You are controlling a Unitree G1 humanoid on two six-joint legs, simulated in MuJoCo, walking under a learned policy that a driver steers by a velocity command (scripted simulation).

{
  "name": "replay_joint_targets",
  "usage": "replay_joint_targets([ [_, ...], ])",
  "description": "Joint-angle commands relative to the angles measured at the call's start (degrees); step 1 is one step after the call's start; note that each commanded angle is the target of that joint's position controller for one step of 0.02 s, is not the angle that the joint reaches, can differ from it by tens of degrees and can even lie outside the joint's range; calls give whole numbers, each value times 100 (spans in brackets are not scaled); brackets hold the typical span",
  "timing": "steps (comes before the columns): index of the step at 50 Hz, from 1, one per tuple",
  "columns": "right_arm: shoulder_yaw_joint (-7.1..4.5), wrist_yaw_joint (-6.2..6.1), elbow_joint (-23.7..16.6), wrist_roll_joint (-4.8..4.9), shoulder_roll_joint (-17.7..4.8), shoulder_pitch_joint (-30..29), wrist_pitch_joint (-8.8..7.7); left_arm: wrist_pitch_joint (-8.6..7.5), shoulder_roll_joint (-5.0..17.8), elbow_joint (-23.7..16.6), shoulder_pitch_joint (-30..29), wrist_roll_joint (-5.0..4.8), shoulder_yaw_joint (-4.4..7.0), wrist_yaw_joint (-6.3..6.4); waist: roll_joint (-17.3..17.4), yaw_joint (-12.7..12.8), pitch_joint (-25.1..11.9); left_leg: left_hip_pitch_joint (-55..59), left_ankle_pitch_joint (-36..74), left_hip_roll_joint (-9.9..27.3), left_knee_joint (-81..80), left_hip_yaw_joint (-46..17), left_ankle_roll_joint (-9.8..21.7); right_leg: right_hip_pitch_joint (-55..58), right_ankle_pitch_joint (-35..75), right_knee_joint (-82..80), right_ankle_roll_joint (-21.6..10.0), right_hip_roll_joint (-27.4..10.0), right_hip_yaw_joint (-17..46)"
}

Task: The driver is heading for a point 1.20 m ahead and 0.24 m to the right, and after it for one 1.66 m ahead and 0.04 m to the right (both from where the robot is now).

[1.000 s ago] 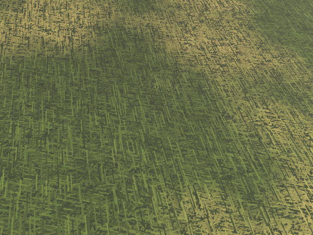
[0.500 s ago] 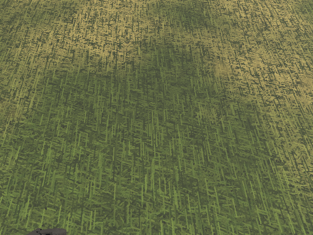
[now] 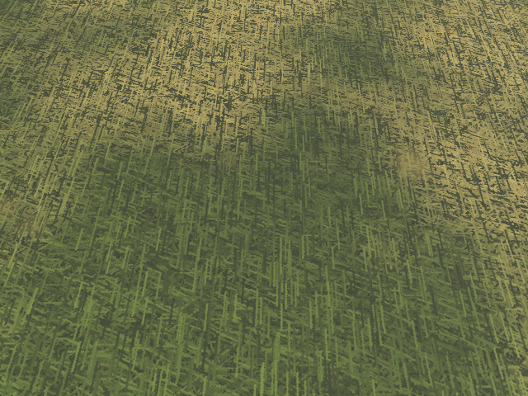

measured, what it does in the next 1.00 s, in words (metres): walks ahead: right foot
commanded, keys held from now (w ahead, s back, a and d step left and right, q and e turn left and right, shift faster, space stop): no key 0.74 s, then w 0.26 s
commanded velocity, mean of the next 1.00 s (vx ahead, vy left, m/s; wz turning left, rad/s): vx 0.07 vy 0.00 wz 0.01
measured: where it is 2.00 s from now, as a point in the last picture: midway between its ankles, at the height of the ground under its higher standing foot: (273, 317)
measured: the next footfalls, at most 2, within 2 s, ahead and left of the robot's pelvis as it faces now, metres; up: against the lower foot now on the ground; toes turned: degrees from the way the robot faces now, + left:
right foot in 0.12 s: +0.07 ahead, -0.15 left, +0.00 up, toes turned +0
right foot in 1.50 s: +0.54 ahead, -0.12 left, +0.00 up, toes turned -2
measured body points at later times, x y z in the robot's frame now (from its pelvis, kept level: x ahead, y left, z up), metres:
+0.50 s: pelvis +0.07 -0.03 +0.00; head +0.08 -0.03 +0.45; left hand +0.14 +0.23 -0.13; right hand +0.17 -0.29 -0.13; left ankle +0.09 +0.10 -0.73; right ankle +0.03 -0.15 -0.73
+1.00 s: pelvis +0.11 -0.01 +0.00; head +0.12 +0.00 +0.45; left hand +0.10 +0.26 -0.15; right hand +0.20 -0.29 -0.12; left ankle +0.13 +0.10 -0.73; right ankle +0.02 -0.15 -0.73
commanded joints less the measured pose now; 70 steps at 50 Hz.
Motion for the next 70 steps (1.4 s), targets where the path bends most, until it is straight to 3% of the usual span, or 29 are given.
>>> replay_joint_targets([
  [1,-250,-29,-239,-66,-873,-285,28,184,417,-74,668,40,121,121,1045,154,-839,498,681,1265,-1084,-1306,947,285,522,-583,147,-171,-33],
  [4,-217,-95,-99,-6,-754,-349,55,160,279,67,757,90,101,109,929,213,-964,232,-402,1082,-1016,-997,796,1064,1939,-1728,-3,-75,-234],
  [6,-143,-107,112,4,-547,-76,61,139,339,-21,536,236,90,92,683,146,-732,-78,-1943,769,-990,-848,298,1322,2472,-2368,-226,-208,-63],
  [7,-140,-106,184,-45,-559,45,73,127,597,-170,343,227,115,118,330,-13,-416,-81,-2350,531,-794,-707,44,970,2100,-2727,-408,-551,279],
  [8,-161,-131,179,-25,-522,126,99,102,788,-91,121,150,173,121,-425,-235,-138,488,-1853,243,-642,-348,-146,-54,706,-2902,-603,-512,314],
  [10,-193,-194,243,-11,-601,11,97,-40,419,-112,-119,177,68,107,-493,-211,-46,1136,-998,243,-237,-323,-149,-521,504,-3171,-482,-431,304],
  [14,-226,-225,511,21,-609,189,84,-232,444,39,134,93,47,89,-160,-116,-345,1275,217,310,-89,-367,-31,87,1927,-2813,-338,-326,141],
  [20,-262,-240,889,81,-633,231,141,-187,424,200,236,65,15,92,107,-54,-473,1475,955,332,-3,-356,-80,417,2783,-2684,-397,-248,42],
  [26,-287,-311,1264,99,-705,237,241,-169,399,374,212,54,-2,61,145,-75,-449,1636,1135,357,-34,-361,-120,555,3195,-2750,-420,-208,-8],
  [37,-282,-375,1820,101,-743,120,320,-157,361,701,255,69,-26,59,88,-105,-283,1651,803,358,-218,-323,-191,594,2966,-2985,-436,-152,-48],
  [39,-265,-373,1953,121,-663,193,333,-129,426,819,422,34,4,83,-87,-81,-282,1492,-626,79,6,-6,-206,586,1393,-3229,-586,-149,54],
  [40,-271,-365,1953,139,-653,124,319,-109,600,808,426,0,63,102,-332,-32,-64,1079,-1521,-114,354,219,-212,516,203,-3470,-801,-327,390],
  [42,-263,-299,1733,163,-655,-305,166,-140,977,785,552,-61,198,145,-864,138,560,-47,-1898,-20,1292,306,-137,484,-1354,-4236,-1392,-1321,1721],
  [44,-265,-199,1594,246,-642,-536,-33,-274,950,808,662,-40,240,172,-861,187,932,-929,-2150,412,1988,-35,10,785,-865,-4486,-1733,-1882,2344],
  [45,-265,-147,1575,276,-638,-534,-114,-326,862,800,675,-46,241,161,-766,167,931,-1220,-2324,554,1970,-107,75,1123,-422,-4419,-1723,-1907,2258],
  [47,-258,-58,1609,305,-589,-429,-246,-357,804,744,553,-124,261,127,-573,59,739,-767,-2088,586,1101,17,139,1279,349,-4195,-1481,-1606,1626],
  [49,-307,-21,1977,288,-553,354,-284,-320,871,671,292,-162,283,87,-471,-344,300,1129,-751,139,94,557,42,450,1007,-3732,-1239,-1091,820],
  [50,-390,-36,2223,271,-673,944,-254,-321,834,641,295,-129,264,76,-372,-559,17,2063,-539,-97,41,637,-14,29,1479,-3295,-1140,-860,579],
  [51,-482,-66,2359,275,-889,1562,-242,-356,593,595,192,-94,182,60,118,-857,-242,2836,-761,306,-268,-32,142,-424,2055,-2119,-883,-506,99],
  [52,-620,-105,2436,278,-1563,2269,-241,-430,113,324,151,-2,45,47,1833,-956,-645,3644,-1600,1768,-1198,-2515,917,-1581,1116,10,-390,210,-606],
  [53,-497,-24,2462,167,-1356,2315,-340,-515,220,192,-18,-135,90,73,1638,-928,-727,3488,-2406,2366,-1854,-4141,1482,-2146,-10,1305,-400,384,143],
  [54,-394,-11,2296,165,-1120,1711,-430,-593,419,164,-35,-307,145,42,1086,-632,-143,3146,-2721,2368,-1856,-3668,1409,-2675,336,1833,-577,-15,418],
  [55,-314,7,2135,164,-870,1293,-479,-647,488,206,-21,-327,164,2,864,-478,112,2851,-2529,2076,-1898,-2972,1178,-2731,935,1848,-710,-285,356],
  [56,-257,32,2042,155,-774,1055,-494,-680,502,247,-27,-253,202,-5,687,-366,251,2628,-1944,1875,-1965,-2422,1002,-2693,1433,1607,-752,-465,268],
  [58,-168,25,2028,117,-572,1072,-451,-647,485,276,-31,-132,262,-60,699,-262,219,2329,-733,1488,-2049,-1504,761,-2244,2030,1097,-690,-654,130],
  [61,-167,-85,2107,102,-754,1438,-395,-554,247,147,-366,-79,232,-108,547,-306,223,2283,487,1373,-2156,-948,884,-2316,2471,473,-420,-641,-130],
  [64,-175,-175,2059,83,-890,1504,-348,-541,67,-145,-1115,-79,153,-116,491,-440,365,2034,751,1265,-2296,-576,877,-2179,3095,-766,-279,-519,-275],
  [67,-197,-207,2108,130,-932,1808,-334,-555,36,-319,-1678,-110,106,-178,539,-593,487,1981,676,1280,-2421,-359,862,-1812,3599,-1599,-316,-323,-455],
  [70,-234,-224,2177,199,-922,1967,-287,-584,103,-478,-1952,-136,108,-266,534,-524,569,2504,961,1534,-2256,-299,808,-1831,3583,-2027,-517,-293,-318],
])
Keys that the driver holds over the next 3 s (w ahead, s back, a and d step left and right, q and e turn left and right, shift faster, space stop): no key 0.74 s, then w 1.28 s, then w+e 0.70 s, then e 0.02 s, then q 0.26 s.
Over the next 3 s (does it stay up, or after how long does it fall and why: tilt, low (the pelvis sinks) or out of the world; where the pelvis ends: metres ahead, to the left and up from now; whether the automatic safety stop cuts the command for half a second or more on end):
stays up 1.16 -0.09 0.01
